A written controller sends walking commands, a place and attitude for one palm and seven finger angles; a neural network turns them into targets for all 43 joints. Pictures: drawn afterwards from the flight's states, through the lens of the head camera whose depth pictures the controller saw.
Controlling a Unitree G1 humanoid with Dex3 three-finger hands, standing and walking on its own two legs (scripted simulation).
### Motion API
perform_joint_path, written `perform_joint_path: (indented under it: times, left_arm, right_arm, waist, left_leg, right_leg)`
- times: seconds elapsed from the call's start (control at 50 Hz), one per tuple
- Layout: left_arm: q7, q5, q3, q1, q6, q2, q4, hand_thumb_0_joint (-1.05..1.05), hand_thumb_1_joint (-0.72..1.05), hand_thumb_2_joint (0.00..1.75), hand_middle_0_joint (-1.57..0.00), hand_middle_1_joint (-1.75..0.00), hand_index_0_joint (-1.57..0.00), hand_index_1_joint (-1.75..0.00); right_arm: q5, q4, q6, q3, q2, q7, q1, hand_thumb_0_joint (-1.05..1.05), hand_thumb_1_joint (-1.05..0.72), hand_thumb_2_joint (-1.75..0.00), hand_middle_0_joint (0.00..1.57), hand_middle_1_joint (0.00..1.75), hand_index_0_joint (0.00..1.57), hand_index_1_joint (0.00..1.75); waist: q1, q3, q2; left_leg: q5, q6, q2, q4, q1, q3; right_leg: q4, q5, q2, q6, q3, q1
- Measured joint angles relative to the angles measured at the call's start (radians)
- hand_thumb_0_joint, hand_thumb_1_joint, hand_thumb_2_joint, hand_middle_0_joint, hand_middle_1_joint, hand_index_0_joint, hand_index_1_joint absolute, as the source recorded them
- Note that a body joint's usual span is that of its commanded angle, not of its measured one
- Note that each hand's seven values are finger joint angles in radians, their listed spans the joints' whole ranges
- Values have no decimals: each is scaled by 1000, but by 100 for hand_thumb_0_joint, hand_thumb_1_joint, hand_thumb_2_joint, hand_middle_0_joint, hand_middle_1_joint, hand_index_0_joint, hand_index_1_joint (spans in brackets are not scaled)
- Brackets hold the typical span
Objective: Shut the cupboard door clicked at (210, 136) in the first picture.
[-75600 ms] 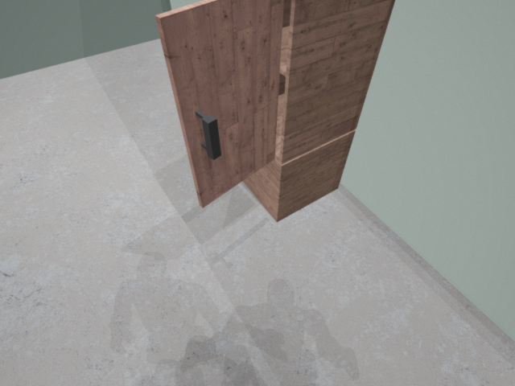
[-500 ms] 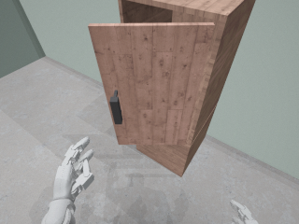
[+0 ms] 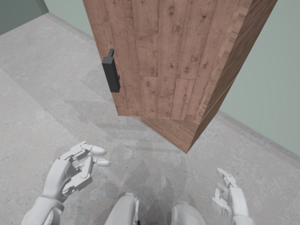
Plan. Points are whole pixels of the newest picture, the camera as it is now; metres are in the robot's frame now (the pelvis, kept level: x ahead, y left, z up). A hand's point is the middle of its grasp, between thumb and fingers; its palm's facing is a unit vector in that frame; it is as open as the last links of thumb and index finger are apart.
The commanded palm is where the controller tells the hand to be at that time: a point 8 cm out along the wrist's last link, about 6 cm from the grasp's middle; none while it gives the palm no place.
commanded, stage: raise the hand and make a fist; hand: left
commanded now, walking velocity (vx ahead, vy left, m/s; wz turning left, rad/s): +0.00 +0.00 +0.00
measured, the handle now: (113, 70) +0.53 +0.16 +0.07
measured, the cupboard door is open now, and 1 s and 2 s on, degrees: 34 34 34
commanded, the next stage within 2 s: bring the fist close to the handle in 1.16 s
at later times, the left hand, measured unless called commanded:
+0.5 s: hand (53, 169) +0.22 +0.22 +0.08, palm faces +0.05 -1.00 -0.02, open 3.1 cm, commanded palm +0.20 +0.27 +0.07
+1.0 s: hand (61, 169) +0.23 +0.22 +0.06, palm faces -0.05 -1.00 +0.00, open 3.1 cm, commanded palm +0.21 +0.28 +0.08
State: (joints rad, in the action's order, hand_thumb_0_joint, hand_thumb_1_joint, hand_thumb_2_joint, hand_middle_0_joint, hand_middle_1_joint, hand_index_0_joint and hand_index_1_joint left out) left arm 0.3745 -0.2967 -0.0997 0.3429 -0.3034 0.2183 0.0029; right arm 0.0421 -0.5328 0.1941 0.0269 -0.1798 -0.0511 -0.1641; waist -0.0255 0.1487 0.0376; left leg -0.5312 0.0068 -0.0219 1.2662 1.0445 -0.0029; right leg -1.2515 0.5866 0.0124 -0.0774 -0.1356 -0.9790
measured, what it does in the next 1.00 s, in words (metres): stands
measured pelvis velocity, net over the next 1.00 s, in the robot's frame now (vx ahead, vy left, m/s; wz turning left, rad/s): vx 0.01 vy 0.04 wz -0.02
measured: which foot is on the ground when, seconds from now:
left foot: down 0.00-1.00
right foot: down 0.00-1.00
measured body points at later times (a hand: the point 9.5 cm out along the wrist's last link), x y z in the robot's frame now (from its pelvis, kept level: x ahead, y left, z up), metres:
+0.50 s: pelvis +0.01 +0.03 +0.02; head +0.07 +0.05 +0.46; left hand +0.22 +0.28 +0.09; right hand +0.20 -0.20 -0.05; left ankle +0.04 +0.12 -0.63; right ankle +0.01 -0.07 -0.63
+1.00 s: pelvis +0.01 +0.04 +0.03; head +0.08 +0.06 +0.47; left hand +0.23 +0.28 +0.06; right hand +0.18 -0.20 -0.05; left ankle +0.04 +0.12 -0.63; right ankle +0.02 -0.07 -0.63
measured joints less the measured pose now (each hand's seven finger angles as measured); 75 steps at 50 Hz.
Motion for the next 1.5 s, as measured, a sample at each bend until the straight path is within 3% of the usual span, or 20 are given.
perform_joint_path:
  times: [0.04,0.08,0.16,0.2,0.24,0.34,0.4,0.5,0.66,0.82,0.96,1.0,1.14,1.28,1.34,1.44,1.5]
  left_arm:
    - [-47,4,-22,33,54,-7,8,1,90,90,-76,-91,-75,-91]
    - [-109,4,-52,82,36,-16,35,2,90,90,-79,-95,-79,-94]
    - [-177,8,-89,155,-112,-20,87,2,91,90,-87,-103,-86,-102]
    - [-164,3,-85,160,-181,-17,83,2,91,90,-90,-107,-90,-106]
    - [-130,-3,-64,146,-211,-15,59,1,91,90,-94,-111,-93,-110]
    - [-77,8,-6,103,-153,2,13,1,91,90,-103,-121,-103,-121]
    - [-114,11,-10,100,-131,14,53,2,90,90,-109,-127,-108,-127]
    - [-184,8,-48,101,-142,11,111,2,90,90,-118,-137,-118,-136]
    - [-130,40,-2,61,-49,21,10,1,91,90,-127,-147,-127,-146]
    - [-168,14,-61,37,-121,37,68,2,90,90,-130,-149,-129,-149]
    - [-116,20,-31,39,-32,29,-1,1,91,90,-130,-150,-129,-150]
    - [-121,20,-24,50,-32,29,5,2,91,90,-130,-150,-129,-150]
    - [-169,12,-60,44,-140,28,54,2,90,90,-130,-150,-130,-150]
    - [-120,20,-24,42,-57,19,-2,1,91,90,-130,-150,-130,-150]
    - [-134,25,-12,49,-65,23,17,2,90,90,-130,-150,-130,-150]
    - [-174,27,-28,-42,-140,16,4,2,90,90,-130,-150,-130,-150]
    - [-167,33,-28,-127,-119,11,-60,1,90,90,-130,-150,-130,-150]
  right_arm:
    - [-3,2,-22,-8,9,-1,-36,2,-90,-89,21,30,21,30]
    - [-9,-3,-28,-24,9,-1,-70,2,-90,-89,21,30,21,30]
    - [-25,-23,-16,-47,-23,3,-113,2,-90,-89,21,30,21,30]
    - [-30,-30,-10,-52,-48,5,-111,2,-90,-89,21,30,21,30]
    - [-28,-31,-6,-55,-69,3,-97,2,-90,-90,21,30,21,30]
    - [-19,-2,-3,-56,-79,-10,-63,2,-90,-90,20,30,20,30]
    - [-22,20,-6,-50,-62,-11,-51,2,-90,-90,20,30,20,30]
    - [-27,43,-25,-25,-39,4,-48,2,-90,-90,20,30,20,30]
    - [-24,76,-35,21,-40,6,-59,1,-90,-89,21,30,21,30]
    - [-35,48,-30,13,-51,14,-82,1,-90,-89,21,30,21,30]
    - [-21,49,-43,3,-66,14,-99,2,-90,-89,21,30,21,30]
    - [-24,52,-39,0,-64,10,-101,2,-90,-89,21,30,21,30]
    - [-35,38,-34,-8,-64,19,-92,2,-90,-89,21,30,21,30]
    - [-21,49,-51,-2,-63,16,-80,2,-90,-89,21,30,21,30]
    - [-26,53,-43,0,-59,7,-81,2,-90,-89,21,30,21,30]
    - [-35,30,-30,3,-63,10,-69,1,-90,-89,21,30,21,30]
    - [-30,17,-39,4,-68,15,-61,1,-90,-89,21,30,21,30]
  waist:
    - [13,-2,-9]
    - [17,-3,-16]
    - [16,10,-19]
    - [18,14,-13]
    - [20,10,-8]
    - [23,-2,-17]
    - [23,-6,-25]
    - [18,13,-14]
    - [18,7,-8]
    - [20,3,-13]
    - [31,8,-1]
    - [33,5,-8]
    - [27,10,-11]
    - [24,12,2]
    - [23,11,-2]
    - [21,15,-3]
    - [24,14,0]
  left_leg:
    - [4,3,-2,-35,-37,-14]
    - [7,6,-4,-65,-71,-22]
    - [10,14,1,-87,-87,-22]
    - [7,20,5,-72,-68,-17]
    - [3,26,8,-51,-45,-15]
    - [-1,39,6,-23,-15,-20]
    - [2,43,4,-31,-30,-23]
    - [11,49,9,-60,-68,-16]
    - [25,60,17,-85,-90,-12]
    - [21,59,15,-85,-95,-8]
    - [24,62,16,-103,-106,-16]
    - [24,60,14,-105,-110,-20]
    - [16,51,12,-86,-96,-14]
    - [19,46,12,-89,-97,-12]
    - [20,41,10,-92,-101,-11]
    - [17,32,9,-68,-75,0]
    - [16,29,8,-57,-60,4]
  right_leg:
    - [30,-8,4,5,16,28]
    - [61,-16,8,7,25,59]
    - [90,-23,5,13,26,80]
    - [81,-20,0,17,20,67]
    - [64,-16,-3,21,18,48]
    - [44,-19,-3,30,22,20]
    - [56,-27,-1,34,25,36]
    - [99,-42,-3,43,19,83]
    - [134,-59,-8,53,16,112]
    - [141,-59,-5,54,13,121]
    - [153,-61,-6,57,22,127]
    - [153,-61,-4,56,26,127]
    - [130,-49,-2,47,20,113]
    - [126,-47,-2,40,18,111]
    - [126,-47,0,36,17,114]
    - [101,-38,1,26,6,91]
    - [89,-34,2,22,2,76]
